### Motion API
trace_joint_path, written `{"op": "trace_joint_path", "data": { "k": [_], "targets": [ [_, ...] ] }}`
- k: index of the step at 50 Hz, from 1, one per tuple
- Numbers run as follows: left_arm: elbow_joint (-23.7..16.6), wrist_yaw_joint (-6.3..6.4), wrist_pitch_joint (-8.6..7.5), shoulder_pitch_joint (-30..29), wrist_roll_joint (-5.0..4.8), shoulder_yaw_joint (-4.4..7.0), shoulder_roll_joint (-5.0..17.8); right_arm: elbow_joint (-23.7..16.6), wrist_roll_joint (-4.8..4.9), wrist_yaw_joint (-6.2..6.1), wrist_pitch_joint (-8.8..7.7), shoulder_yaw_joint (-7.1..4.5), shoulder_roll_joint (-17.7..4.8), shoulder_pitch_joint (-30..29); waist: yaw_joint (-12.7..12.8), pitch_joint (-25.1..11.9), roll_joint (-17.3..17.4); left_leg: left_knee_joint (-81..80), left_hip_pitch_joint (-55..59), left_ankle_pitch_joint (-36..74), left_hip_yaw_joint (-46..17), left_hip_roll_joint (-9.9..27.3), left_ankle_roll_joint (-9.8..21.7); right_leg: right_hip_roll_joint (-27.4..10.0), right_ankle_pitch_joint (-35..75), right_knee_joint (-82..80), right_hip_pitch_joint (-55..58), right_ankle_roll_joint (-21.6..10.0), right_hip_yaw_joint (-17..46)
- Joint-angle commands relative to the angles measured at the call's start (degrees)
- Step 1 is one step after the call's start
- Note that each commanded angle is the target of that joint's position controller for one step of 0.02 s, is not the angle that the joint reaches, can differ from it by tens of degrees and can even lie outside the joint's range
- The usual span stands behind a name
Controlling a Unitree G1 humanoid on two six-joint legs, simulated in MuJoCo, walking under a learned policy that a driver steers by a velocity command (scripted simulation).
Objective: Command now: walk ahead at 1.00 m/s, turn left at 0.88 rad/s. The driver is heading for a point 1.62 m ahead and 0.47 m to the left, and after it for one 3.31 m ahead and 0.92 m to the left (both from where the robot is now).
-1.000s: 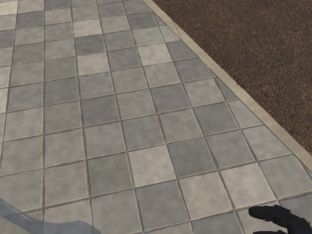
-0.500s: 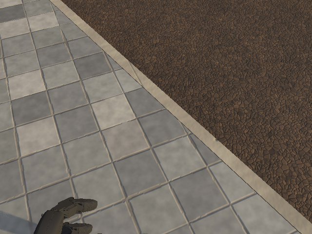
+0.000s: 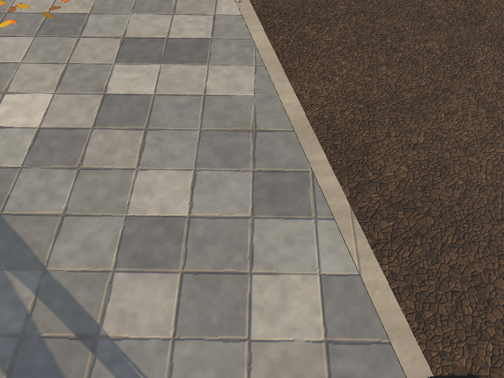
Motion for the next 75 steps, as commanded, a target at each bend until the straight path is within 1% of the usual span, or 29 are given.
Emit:
{"op": "trace_joint_path", "data": {
  "k": [1, 2, 3, 4, 5, 9, 18, 21, 22, 23, 24, 27, 31, 37, 40, 42, 43, 44, 45, 47, 56, 61, 64, 66, 67, 68, 69, 71, 75],
  "targets": [
    [-7.8, 1.09, 1.30, -11.7, 0.55, 4.33, 16.6, 6.6, 0.25, -1.90, 0.34, -4.95, -11.4, 32.6, -18.9, -12.3, -7.5, -1.2, 40.5, -10.2, -3.7, -5.2, 4.5, -15.5, 81.0, 36.6, -20.5, -3.2, 5.6],
    [-8.1, -0.06, 1.71, -14.8, -0.11, 4.57, 14.7, 6.5, 2.29, -3.03, 1.17, -6.89, -12.9, 31.3, -19.2, -9.5, 3.0, -9.1, 46.0, -12.6, -11.2, -2.7, 7.1, -4.1, 36.3, 62.2, -31.7, -2.5, 5.8],
    [-12.7, -1.26, 0.59, -10.1, 1.81, 1.78, 4.9, 5.7, 1.19, -3.08, 1.45, -6.63, -16.5, 23.3, -5.7, -5.4, 12.5, -6.5, 50.0, 5.2, -30.7, 4.1, 12.5, 1.8, -2.4, 77.5, -54.9, -0.5, 12.3],
    [-17.9, -1.46, -0.99, -10.8, 0.67, 0.96, 5.4, 3.3, -0.19, -3.13, 1.66, -7.08, -18.3, 21.7, -6.2, -16.1, 9.7, -21.6, 57.5, -17.9, -53.6, 13.0, 21.7, 1.8, -2.3, 79.9, -64.8, -0.1, 23.6],
    [-17.5, -1.63, -2.34, -14.0, 1.39, 1.10, 8.5, 3.3, -0.60, -3.72, 1.43, -6.36, -13.4, 21.4, -5.6, -8.6, -1.4, -30.7, 50.5, -29.4, -57.2, 14.9, 18.1, -2.1, 1.1, 73.2, -68.1, -0.7, 25.3],
    [-17.1, -2.12, 1.10, -16.9, 3.74, 0.44, 8.4, 2.6, 0.40, -4.69, -1.69, -4.79, -9.2, 15.5, 1.6, 1.0, -9.2, -32.6, 21.1, -18.7, -40.0, 5.9, 11.7, -8.8, 5.0, 53.3, -53.0, 2.3, 24.6],
    [-26.4, -2.26, 1.83, -29.4, 0.33, -0.95, 7.6, -0.9, 0.70, -3.23, -2.76, -6.54, -12.3, 18.3, -4.6, -2.9, -0.2, -25.6, 24.8, 11.7, -33.0, -0.3, 2.8, -2.3, 26.6, 13.0, -35.6, 0.8, 21.0],
    [-23.3, -0.80, 1.12, -11.3, 0.25, 1.76, 12.7, -1.7, 0.28, -3.06, -2.88, -6.86, -15.2, 13.9, 7.0, -12.9, -1.6, -1.0, 25.3, 21.8, -32.5, -2.0, -1.2, -0.3, 16.8, 6.6, -14.1, -1.5, 21.7],
    [-21.1, 0.63, 1.18, 1.9, 1.00, 3.35, 16.9, -3.8, 0.32, -2.81, -3.71, -5.46, -10.9, 10.7, 12.4, -19.4, -4.5, 15.8, 16.0, 9.0, -29.0, -4.7, -2.1, -8.7, 3.0, 8.0, 0.2, -3.0, 28.4],
    [-20.4, 1.14, 1.11, 4.4, 3.70, 4.09, 20.9, -7.5, 1.87, -2.88, -4.40, -2.86, -1.5, 10.8, 9.4, -21.4, -18.6, 30.2, -2.8, -30.8, -23.0, -10.5, -3.5, -24.3, -12.0, -0.8, 10.6, -5.7, 55.1],
    [-21.8, 0.45, 1.44, -5.1, 3.63, 4.88, 20.6, -8.3, 2.33, -3.12, -4.03, -1.74, -3.0, 15.6, 3.4, -22.0, -24.6, 38.3, -10.9, -26.5, -21.1, -6.6, -3.3, -28.0, -15.7, -5.4, 6.8, -10.8, 74.9],
    [-21.3, -1.07, 1.73, -8.5, 2.42, 2.31, 8.6, -7.8, -1.35, -1.19, -1.35, -2.11, -6.4, 8.4, 2.7, -8.2, -2.8, 38.7, -9.7, -17.6, -17.6, 1.4, -5.0, -20.9, -6.4, -4.8, -13.3, -8.3, 48.1],
    [-14.5, -2.79, -0.57, -3.0, 1.65, 1.83, 6.9, -13.4, -1.98, 1.00, -0.51, 0.38, -1.3, 2.6, 0.6, -2.0, -5.1, 36.9, -11.0, -13.3, -19.7, 4.3, -5.7, -18.1, 7.5, -10.6, -24.5, -7.8, 34.4],
    [-12.1, -2.85, -0.94, -3.2, 0.12, 2.99, 12.3, -16.4, -1.85, 2.39, -1.81, 1.68, -3.6, -7.7, -0.1, 3.9, -4.1, 1.7, 5.4, -2.8, -7.7, 3.1, -5.9, -12.0, 21.8, -22.1, -31.4, -8.8, 20.9],
    [-10.1, -2.91, -0.10, 0.6, 0.27, 3.93, 16.8, -15.1, -1.58, 0.95, -2.48, 1.48, -4.3, -5.9, -0.1, 0.4, -6.3, -4.7, 12.1, -11.7, -6.7, 0.6, -5.9, -14.1, 49.4, -11.9, -20.5, -9.4, 19.7],
    [-9.2, -2.52, 0.64, 0.8, 0.42, 4.17, 18.4, -9.9, -2.02, -0.91, -3.18, -0.79, -8.6, 11.2, -8.8, -11.4, -7.1, -10.2, 34.7, -13.0, -7.3, -2.7, -5.2, -12.4, 58.9, 11.8, -21.9, -7.6, 18.3],
    [-10.6, -2.66, 0.51, -0.1, 0.28, 3.35, 15.6, -7.5, -3.52, -2.26, -3.29, -2.58, -12.9, 22.1, -13.8, -18.9, -5.1, -8.4, 52.5, -20.7, -16.7, 7.1, -4.2, -9.2, 40.7, 31.1, -35.9, -6.6, 17.8],
    [-13.6, -3.00, 0.25, 2.4, -0.62, 1.56, 6.1, -7.5, -4.52, -3.25, -3.74, -4.03, -19.2, 25.3, -10.1, -26.5, 11.9, -14.6, 65.1, -38.3, -41.1, 24.3, -4.1, -1.9, -5.1, 52.7, -54.0, -5.9, 21.2],
    [-14.6, -2.66, 0.60, 1.1, -1.99, 2.09, 8.9, -8.1, -3.39, -3.76, -3.06, -4.44, -18.4, 26.2, -11.3, -30.7, 11.3, -25.1, 60.9, -39.9, -54.9, 27.7, -2.5, -1.3, 0.4, 61.5, -58.4, -7.0, 25.1],
    [-14.3, -2.88, 1.25, -5.8, -0.83, 2.16, 8.6, -6.5, -2.17, -3.45, -3.66, -2.40, -9.3, 17.3, -6.1, -11.1, 2.7, -25.3, 43.0, -31.2, -37.6, 21.0, -2.9, -6.1, 10.8, 58.2, -60.6, -6.7, 23.6],
    [-17.7, -5.98, 5.53, -18.8, 0.51, 1.25, 4.3, 0.7, -0.41, -3.57, -6.78, -1.17, -3.0, 17.4, 0.9, 2.2, 2.8, -34.7, 29.6, 4.2, -3.3, 12.4, -7.5, -8.3, 27.2, 42.8, -60.0, -6.3, 19.8],
    [-19.8, -7.44, 5.30, -26.0, 0.18, 0.45, 6.7, 2.8, -0.37, -5.06, -6.05, -2.11, -8.9, 20.9, 0.9, 3.0, 0.1, -31.9, 36.8, 40.3, 6.3, 10.8, -11.4, -0.9, 31.1, 23.7, -47.7, -11.3, 8.5],
    [-15.9, -6.22, 5.52, -10.2, 0.01, 2.16, 11.6, 1.8, -1.22, -6.62, -3.56, -3.65, -14.6, 18.5, 10.2, -6.4, 4.6, -8.9, 40.1, 65.3, 4.9, 14.3, -11.4, 4.4, 21.1, 23.2, -29.8, -14.5, 8.3],
    [-10.0, -3.67, 5.19, 6.2, -0.42, 5.51, 16.7, 0.4, -1.75, -5.29, -2.11, -3.83, -13.4, 14.1, 16.1, -11.2, -2.9, 31.1, 23.4, 22.3, 3.2, 7.7, -9.9, 3.4, 13.4, 15.7, -7.3, -18.9, 17.9],
    [-10.3, -2.91, 5.89, 0.3, -0.79, 6.37, 21.0, -2.9, -2.86, -4.36, -3.16, -1.22, -3.6, 14.3, 7.5, -6.3, -16.7, 53.4, -0.2, -30.2, -0.7, -2.5, -11.5, -5.4, 24.2, 17.8, -1.7, -22.7, 36.4],
    [-13.4, -2.96, 6.32, -2.0, 0.20, 7.22, 24.8, -9.4, -1.41, -4.19, -4.77, -0.75, -5.4, 14.8, 5.5, -17.5, -15.2, 58.0, -13.4, -30.1, -13.9, -3.2, -12.0, -13.6, 9.2, 3.1, 8.3, -32.1, 62.0],
    [-14.4, -2.48, 6.19, -3.0, 0.16, 6.95, 21.6, -9.6, -1.91, -4.13, -6.27, -0.61, -8.0, 11.0, 5.8, -12.4, -4.9, 52.0, -16.3, -25.7, -17.2, 0.5, -11.5, -16.0, -0.5, -6.5, 3.0, -29.6, 67.5],
    [-13.1, -1.95, 5.07, -6.3, -0.01, 5.57, 16.5, -8.8, -2.48, -4.19, -6.16, -0.44, -8.3, 9.5, -0.2, -1.8, 4.0, 40.2, -9.9, -22.2, -17.0, 4.5, -12.3, -12.2, 6.4, -8.4, -15.4, -25.0, 59.0],
    [-14.0, -2.05, 1.74, -8.6, -0.36, 4.44, 14.6, -10.3, -3.34, -3.66, -1.85, 0.61, -5.7, 6.5, -3.5, 1.7, 3.2, 22.3, 1.9, -20.8, -13.9, 7.9, -15.4, -3.8, 17.7, -10.7, -36.0, -22.8, 44.3]
  ]
}}
Velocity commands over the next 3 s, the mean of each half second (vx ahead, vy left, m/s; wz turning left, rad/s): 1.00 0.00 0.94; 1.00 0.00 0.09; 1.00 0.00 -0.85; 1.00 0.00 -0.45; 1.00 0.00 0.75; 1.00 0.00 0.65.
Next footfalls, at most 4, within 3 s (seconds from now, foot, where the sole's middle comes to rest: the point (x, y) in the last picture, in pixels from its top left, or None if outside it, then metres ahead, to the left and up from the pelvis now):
0.04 left None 0.22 0.02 -0.75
0.44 right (290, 321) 0.62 -0.06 -0.75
0.86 left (134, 274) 0.76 0.39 -0.75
1.32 right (145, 163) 1.20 0.42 -0.75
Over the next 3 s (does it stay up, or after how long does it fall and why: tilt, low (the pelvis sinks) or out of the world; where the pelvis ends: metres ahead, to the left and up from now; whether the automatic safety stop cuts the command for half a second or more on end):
stays up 2.46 0.63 0.00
